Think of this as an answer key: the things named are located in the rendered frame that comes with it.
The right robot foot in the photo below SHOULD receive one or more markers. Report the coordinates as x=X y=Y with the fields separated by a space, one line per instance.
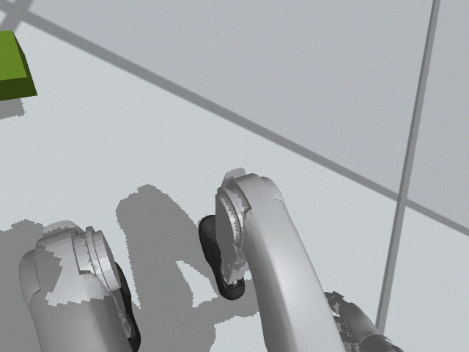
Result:
x=212 y=255

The carton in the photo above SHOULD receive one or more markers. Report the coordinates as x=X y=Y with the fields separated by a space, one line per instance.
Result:
x=15 y=77

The right robot hand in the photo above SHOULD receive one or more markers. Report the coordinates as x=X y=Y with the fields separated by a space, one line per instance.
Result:
x=353 y=324

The right robot arm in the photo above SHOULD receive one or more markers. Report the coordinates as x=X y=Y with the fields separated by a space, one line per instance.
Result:
x=378 y=343

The left robot foot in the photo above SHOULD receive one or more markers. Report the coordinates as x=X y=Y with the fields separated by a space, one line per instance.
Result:
x=135 y=339

